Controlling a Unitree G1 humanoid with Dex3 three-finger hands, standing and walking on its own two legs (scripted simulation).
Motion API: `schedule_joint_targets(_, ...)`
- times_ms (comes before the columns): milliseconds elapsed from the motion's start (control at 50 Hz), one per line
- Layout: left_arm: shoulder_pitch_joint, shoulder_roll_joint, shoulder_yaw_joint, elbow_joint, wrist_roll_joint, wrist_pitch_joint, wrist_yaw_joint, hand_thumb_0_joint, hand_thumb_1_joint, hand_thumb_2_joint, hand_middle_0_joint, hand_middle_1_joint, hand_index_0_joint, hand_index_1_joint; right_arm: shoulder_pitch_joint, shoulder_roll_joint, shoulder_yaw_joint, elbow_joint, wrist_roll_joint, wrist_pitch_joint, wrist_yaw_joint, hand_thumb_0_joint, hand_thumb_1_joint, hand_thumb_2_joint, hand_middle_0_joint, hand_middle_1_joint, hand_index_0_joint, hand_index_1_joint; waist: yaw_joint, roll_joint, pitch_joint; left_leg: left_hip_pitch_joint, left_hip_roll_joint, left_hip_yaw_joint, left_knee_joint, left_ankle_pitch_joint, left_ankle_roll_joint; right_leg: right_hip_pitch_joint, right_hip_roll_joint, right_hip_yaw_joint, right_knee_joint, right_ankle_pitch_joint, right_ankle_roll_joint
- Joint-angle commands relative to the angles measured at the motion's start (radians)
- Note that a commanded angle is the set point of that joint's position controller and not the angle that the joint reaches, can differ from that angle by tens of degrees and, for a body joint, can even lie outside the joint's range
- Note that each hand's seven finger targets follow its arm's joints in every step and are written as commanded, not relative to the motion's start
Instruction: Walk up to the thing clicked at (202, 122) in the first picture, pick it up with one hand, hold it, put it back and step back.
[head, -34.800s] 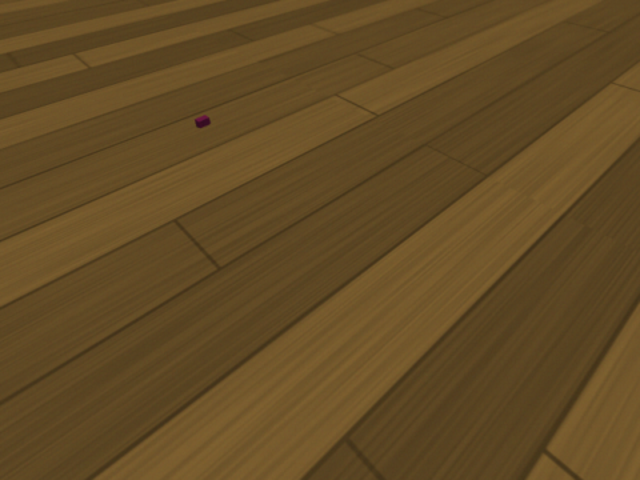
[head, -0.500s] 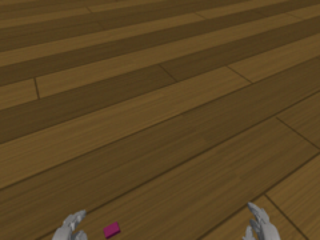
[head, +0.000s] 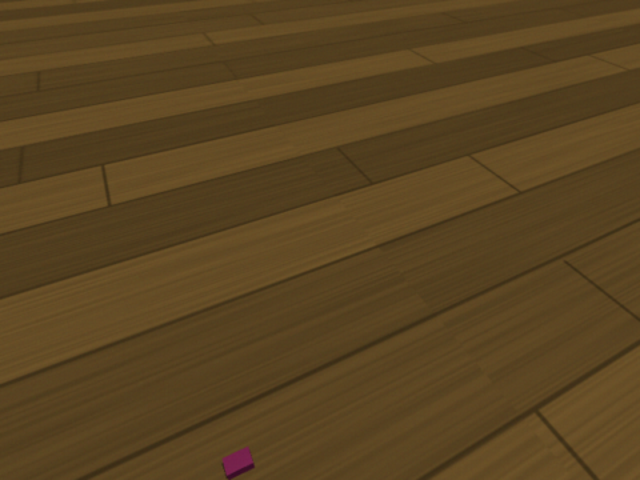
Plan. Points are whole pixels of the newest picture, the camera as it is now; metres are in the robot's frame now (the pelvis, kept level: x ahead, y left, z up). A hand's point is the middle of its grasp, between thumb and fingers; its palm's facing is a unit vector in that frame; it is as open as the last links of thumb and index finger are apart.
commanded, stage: stand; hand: left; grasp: from above
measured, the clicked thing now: (238, 463) +0.37 +0.25 -0.75
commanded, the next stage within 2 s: step back in 2.00 s
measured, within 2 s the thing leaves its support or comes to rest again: neither
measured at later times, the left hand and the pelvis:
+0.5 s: hand out of the picture +0.01 +0.23 -0.16, palm faces +0.03 -0.94 -0.33, open 7.4 cm; pelvis -0.01 -0.01 +0.01, yaw +0 degrees
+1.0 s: hand out of the picture +0.06 +0.18 -0.16, palm faces +0.02 -0.96 -0.27, open 7.4 cm; pelvis +0.01 -0.03 +0.01, yaw +0 degrees
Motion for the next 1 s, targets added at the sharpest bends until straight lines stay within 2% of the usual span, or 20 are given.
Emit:
schedule_joint_targets(0, -0.032, 0.171, 0.032, -0.022, 0.004, -0.039, 0.008, 0.000, 0.900, 0.900, -0.200, -0.300, -0.200, -0.301, -0.056, -0.208, -0.043, -0.048, 0.005, -0.028, -0.017, 0.000, -0.900, -0.900, 0.200, 0.300, 0.200, 0.300, -0.006, 0.045, -0.036, 0.024, 0.109, -0.144, -0.218, 0.076, 0.012, 0.040, -0.035, 0.040, -0.110, 0.090, -0.050)
schedule_joint_targets(80, -0.046, 0.179, 0.026, 0.015, 0.008, -0.048, 0.011, 0.000, 0.900, 0.900, -0.200, -0.300, -0.200, -0.301, -0.044, -0.199, -0.039, -0.016, 0.008, -0.020, -0.013, 0.000, -0.900, -0.900, 0.200, 0.300, 0.200, 0.300, -0.019, 0.003, -0.020, 0.045, 0.098, -0.118, -0.201, 0.109, 0.008, 0.045, -0.051, 0.055, -0.167, 0.080, -0.046)
schedule_joint_targets(140, -0.043, 0.179, 0.022, 0.038, 0.006, -0.048, 0.010, 0.000, 0.900, 0.900, -0.200, -0.300, -0.200, -0.301, -0.056, -0.199, -0.035, -0.002, 0.009, -0.014, -0.009, 0.000, -0.900, -0.900, 0.200, 0.300, 0.200, 0.300, -0.015, 0.002, 0.008, 0.026, 0.095, -0.120, -0.220, 0.057, 0.007, 0.046, -0.048, 0.053, -0.192, 0.039, -0.043)
schedule_joint_targets(200, -0.042, 0.181, 0.022, 0.053, 0.004, -0.042, 0.008, 0.000, 0.900, 0.900, -0.200, -0.300, -0.200, -0.301, -0.057, -0.208, -0.034, 0.007, 0.007, -0.008, -0.008, 0.000, -0.900, -0.900, 0.200, 0.300, 0.200, 0.300, -0.014, 0.037, 0.027, -0.009, 0.104, -0.134, -0.255, -0.050, 0.009, 0.047, -0.042, 0.048, -0.190, 0.003, -0.043)
schedule_joint_targets(320, -0.043, 0.202, 0.021, 0.066, 0.008, -0.043, 0.002, 0.000, 0.900, 0.900, -0.200, -0.300, -0.200, -0.301, -0.057, -0.210, -0.030, 0.014, 0.010, -0.004, 0.000, 0.000, -0.900, -0.900, 0.200, 0.300, 0.200, 0.300, -0.019, 0.016, 0.054, -0.028, 0.098, -0.134, -0.256, -0.118, 0.007, -0.010, -0.041, 0.062, -0.220, -0.117, -0.045)
schedule_joint_targets(360, -0.050, 0.204, 0.021, 0.066, 0.004, -0.043, 0.001, 0.000, 0.900, 0.900, -0.200, -0.300, -0.200, -0.301, -0.049, -0.213, -0.028, 0.020, 0.009, -0.003, 0.001, 0.000, -0.900, -0.900, 0.200, 0.300, 0.200, 0.300, -0.020, 0.035, 0.057, -0.059, 0.100, -0.139, -0.264, -0.147, 0.008, 0.007, -0.042, 0.065, -0.217, -0.119, -0.046)
schedule_joint_targets(400, -0.040, 0.201, 0.020, 0.073, 0.000, -0.047, -0.001, 0.000, 0.900, 0.900, -0.200, -0.300, -0.200, -0.301, -0.052, -0.213, -0.028, 0.020, 0.012, -0.006, 0.001, 0.000, -0.900, -0.900, 0.200, 0.300, 0.200, 0.300, -0.020, 0.028, 0.013, -0.015, 0.106, -0.135, -0.250, -0.093, 0.012, 0.019, -0.050, 0.074, -0.216, -0.085, -0.052)
schedule_joint_targets(440, -0.047, 0.209, 0.021, 0.073, 0.001, -0.049, -0.002, 0.000, 0.900, 0.900, -0.200, -0.300, -0.200, -0.301, -0.052, -0.213, -0.023, 0.022, 0.013, -0.007, 0.003, 0.000, -0.900, -0.900, 0.200, 0.300, 0.200, 0.300, -0.019, 0.022, 0.026, -0.032, 0.100, -0.134, -0.247, -0.096, 0.010, 0.015, -0.045, 0.072, -0.221, -0.092, -0.049)
schedule_joint_targets(500, -0.072, 0.212, 0.021, 0.073, -0.002, -0.052, 0.000, 0.000, 0.900, 0.900, -0.200, -0.300, -0.200, -0.301, -0.044, -0.205, -0.018, 0.029, 0.013, -0.010, 0.003, 0.000, -0.900, -0.900, 0.200, 0.300, 0.200, 0.300, -0.029, 0.009, 0.005, 0.006, 0.104, -0.119, -0.231, 0.006, 0.010, 0.020, -0.059, 0.082, -0.221, -0.046, -0.055)
schedule_joint_targets(520, -0.066, 0.207, 0.021, 0.074, -0.005, -0.053, -0.001, 0.000, 0.900, 0.900, -0.200, -0.300, -0.200, -0.301, -0.046, -0.217, -0.018, 0.030, 0.013, -0.014, 0.001, 0.000, -0.900, -0.900, 0.200, 0.300, 0.200, 0.300, -0.027, 0.031, -0.017, 0.025, 0.109, -0.119, -0.227, 0.030, 0.012, 0.036, -0.060, 0.079, -0.216, 0.009, -0.055)
schedule_joint_targets(620, -0.068, 0.190, 0.017, 0.092, -0.010, -0.050, -0.003, 0.000, 0.900, 0.900, -0.200, -0.300, -0.200, -0.301, -0.041, -0.199, -0.004, 0.045, 0.018, -0.013, -0.001, 0.000, -0.900, -0.900, 0.200, 0.300, 0.200, 0.300, -0.026, 0.016, -0.015, 0.034, 0.110, -0.112, -0.231, 0.066, 0.011, 0.051, -0.056, 0.071, -0.214, 0.043, -0.053)
schedule_joint_targets(660, -0.063, 0.180, 0.012, 0.096, -0.011, -0.050, -0.003, 0.000, 0.900, 0.900, -0.200, -0.300, -0.200, -0.301, -0.039, -0.195, -0.001, 0.052, 0.020, -0.013, -0.001, 0.000, -0.900, -0.900, 0.200, 0.300, 0.200, 0.300, -0.026, 0.001, -0.025, 0.061, 0.112, -0.107, -0.224, 0.142, 0.008, 0.053, -0.055, 0.069, -0.218, 0.090, -0.053)
schedule_joint_targets(680, -0.064, 0.167, 0.009, 0.101, -0.012, -0.047, -0.003, 0.000, 0.900, 0.900, -0.200, -0.300, -0.200, -0.301, -0.032, -0.177, 0.005, 0.060, 0.021, -0.011, -0.002, 0.000, -0.900, -0.900, 0.200, 0.300, 0.200, 0.300, -0.028, 0.004, -0.016, 0.052, 0.109, -0.102, -0.231, 0.126, 0.007, 0.051, -0.049, 0.066, -0.218, 0.074, -0.054)
schedule_joint_targets(700, -0.067, 0.172, 0.010, 0.098, -0.010, -0.045, -0.004, 0.000, 0.900, 0.900, -0.200, -0.300, -0.200, -0.301, -0.038, -0.197, 0.002, 0.059, 0.019, -0.011, -0.003, 0.000, -0.900, -0.900, 0.200, 0.300, 0.200, 0.300, -0.027, 0.022, -0.011, 0.051, 0.106, -0.100, -0.232, 0.100, 0.003, 0.046, -0.048, 0.069, -0.223, 0.076, -0.052)
schedule_joint_targets(740, -0.071, 0.154, 0.007, 0.105, -0.013, -0.042, -0.002, 0.000, 0.900, 0.900, -0.200, -0.300, -0.200, -0.301, -0.028, -0.163, 0.011, 0.069, 0.022, -0.008, -0.004, 0.000, -0.900, -0.900, 0.200, 0.300, 0.200, 0.300, -0.029, 0.023, -0.026, 0.040, 0.105, -0.094, -0.236, 0.121, 0.003, 0.078, -0.050, 0.065, -0.215, 0.112, -0.054)
schedule_joint_targets(820, -0.061, 0.135, 0.004, 0.117, -0.014, -0.041, -0.003, 0.000, 0.900, 0.900, -0.200, -0.300, -0.200, -0.301, -0.027, -0.153, 0.015, 0.079, 0.022, -0.010, -0.005, 0.000, -0.900, -0.900, 0.200, 0.300, 0.200, 0.300, -0.025, 0.011, -0.034, 0.069, 0.113, -0.089, -0.233, 0.192, 0.002, 0.083, -0.048, 0.062, -0.210, 0.154, -0.054)
schedule_joint_targets(860, -0.062, 0.121, 0.002, 0.121, -0.015, -0.038, -0.003, 0.000, 0.900, 0.900, -0.200, -0.300, -0.200, -0.301, -0.027, -0.142, 0.018, 0.086, 0.023, -0.009, -0.007, 0.000, -0.900, -0.900, 0.200, 0.300, 0.200, 0.300, -0.025, 0.017, -0.017, 0.062, 0.113, -0.088, -0.239, 0.183, -0.002, 0.073, -0.044, 0.061, -0.219, 0.139, -0.054)
schedule_joint_targets(880, -0.053, 0.105, -0.002, 0.126, -0.015, -0.038, -0.003, 0.000, 0.900, 0.900, -0.200, -0.300, -0.200, -0.301, -0.023, -0.129, 0.018, 0.093, 0.023, -0.009, -0.008, 0.000, -0.900, -0.900, 0.200, 0.300, 0.200, 0.300, -0.023, 0.018, -0.046, 0.085, 0.116, -0.084, -0.235, 0.225, -0.001, 0.088, -0.045, 0.058, -0.210, 0.180, -0.055)
schedule_joint_targets(900, -0.058, 0.120, 0.001, 0.119, -0.014, -0.041, -0.002, 0.000, 0.900, 0.900, -0.200, -0.300, -0.200, -0.301, -0.025, -0.143, 0.016, 0.089, 0.022, -0.010, -0.009, 0.000, -0.900, -0.900, 0.200, 0.300, 0.200, 0.300, -0.021, 0.015, -0.043, 0.086, 0.117, -0.083, -0.229, 0.260, -0.003, 0.090, -0.047, 0.059, -0.210, 0.212, -0.053)
schedule_joint_targets(980, -0.058, 0.105, 0.001, 0.129, -0.013, -0.041, 0.001, 0.000, 0.900, 0.900, -0.200, -0.300, -0.200, -0.301, -0.018, -0.125, 0.015, 0.099, 0.022, -0.007, -0.012, 0.000, -0.900, -0.900, 0.200, 0.300, 0.200, 0.300, -0.027, 0.011, -0.035, 0.078, 0.114, -0.076, -0.231, 0.242, -0.003, 0.097, -0.046, 0.059, -0.215, 0.225, -0.050)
